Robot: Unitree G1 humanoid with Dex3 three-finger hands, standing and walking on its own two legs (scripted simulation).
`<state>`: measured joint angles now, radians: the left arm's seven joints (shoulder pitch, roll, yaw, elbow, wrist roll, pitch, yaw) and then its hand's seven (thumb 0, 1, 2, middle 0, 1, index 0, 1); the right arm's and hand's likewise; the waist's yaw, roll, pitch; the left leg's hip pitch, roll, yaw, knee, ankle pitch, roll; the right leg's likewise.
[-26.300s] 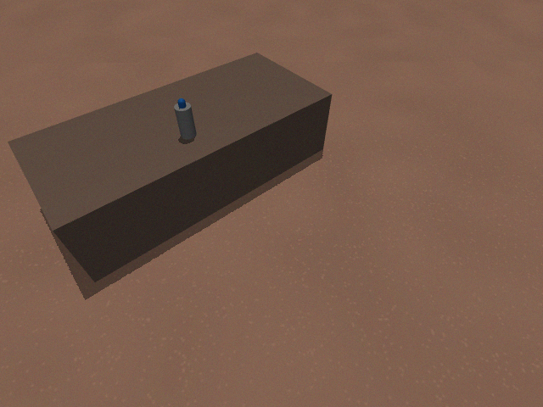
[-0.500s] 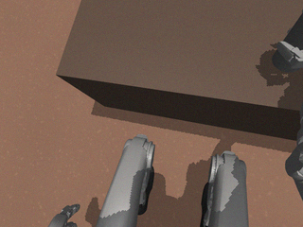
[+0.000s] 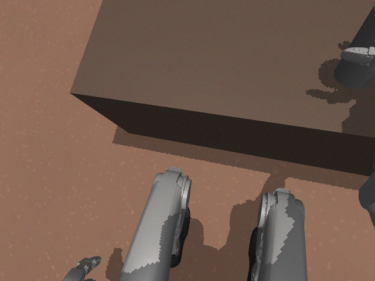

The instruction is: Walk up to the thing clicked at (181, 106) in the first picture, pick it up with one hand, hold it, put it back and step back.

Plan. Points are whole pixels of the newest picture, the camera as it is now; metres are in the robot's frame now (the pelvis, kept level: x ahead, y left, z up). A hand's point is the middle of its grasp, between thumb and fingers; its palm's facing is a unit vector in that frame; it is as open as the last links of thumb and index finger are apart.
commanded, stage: withdraw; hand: right
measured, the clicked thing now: out of the picture +0.57 -0.23 +0.02
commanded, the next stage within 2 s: rise in 0.38 s
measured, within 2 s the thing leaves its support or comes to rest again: rests again in 0.40 s
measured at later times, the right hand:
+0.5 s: hand out of the picture +0.57 -0.31 +0.11, palm faces +0.28 +0.96 -0.04, open 17.0 cm
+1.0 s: hand out of the picture +0.51 -0.35 +0.17, palm faces +0.32 +0.85 -0.42, open 16.9 cm
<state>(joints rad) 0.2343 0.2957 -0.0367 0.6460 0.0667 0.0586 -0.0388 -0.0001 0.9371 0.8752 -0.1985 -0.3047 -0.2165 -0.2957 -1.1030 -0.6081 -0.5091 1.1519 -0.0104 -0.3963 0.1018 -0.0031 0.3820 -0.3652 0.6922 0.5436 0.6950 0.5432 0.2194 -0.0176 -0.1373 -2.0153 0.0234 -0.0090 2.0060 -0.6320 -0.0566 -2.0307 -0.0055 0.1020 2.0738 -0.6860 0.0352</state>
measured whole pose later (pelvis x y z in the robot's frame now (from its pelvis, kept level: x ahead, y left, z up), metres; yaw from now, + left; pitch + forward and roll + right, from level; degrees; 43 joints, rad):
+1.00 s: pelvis +0.03 -0.01 +0.18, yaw +1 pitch +28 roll +6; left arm 0.27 0.26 -0.05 0.61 0.00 0.14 -0.04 0.00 0.89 0.89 -0.20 -0.29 -0.20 -0.30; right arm -0.80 -0.74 -0.43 1.11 -0.14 -0.06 -0.02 0.00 0.43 -0.12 0.07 0.07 0.07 0.07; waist 0.15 -0.02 -0.13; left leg -1.35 0.00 0.03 1.37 -0.51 -0.05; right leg -1.39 -0.07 0.08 1.48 -0.59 0.02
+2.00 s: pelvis +0.07 +0.01 +0.29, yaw -4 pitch +6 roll +1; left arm 0.24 0.21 -0.03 0.52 -0.02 -0.08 0.17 0.01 0.90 0.90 -0.20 -0.29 -0.21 -0.30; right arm 0.43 -0.19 0.00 0.08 0.02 0.21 -0.15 -0.01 0.53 -0.06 0.06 0.06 0.06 0.06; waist 0.01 -0.02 -0.08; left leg -0.56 0.02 0.04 0.88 -0.42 -0.02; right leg -0.57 -0.05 0.06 0.92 -0.46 0.04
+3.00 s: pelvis +0.07 +0.00 +0.29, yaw -3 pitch +7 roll +2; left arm 0.27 0.20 -0.02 0.53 -0.01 -0.14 0.17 0.01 0.90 0.90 -0.20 -0.30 -0.21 -0.30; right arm 0.46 -0.19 0.00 0.00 0.01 0.27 -0.15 -0.01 0.56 -0.04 0.06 0.05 0.06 0.05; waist 0.02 -0.02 -0.10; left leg -0.59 0.02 0.02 0.91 -0.44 -0.04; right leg -0.61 -0.05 0.04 0.98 -0.49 0.03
